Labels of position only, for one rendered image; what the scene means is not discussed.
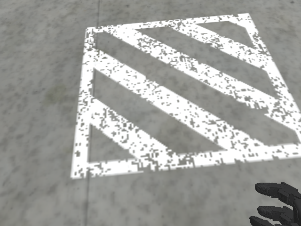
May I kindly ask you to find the right robot hand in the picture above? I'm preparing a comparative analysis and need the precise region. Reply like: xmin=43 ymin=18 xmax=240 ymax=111
xmin=249 ymin=182 xmax=301 ymax=226

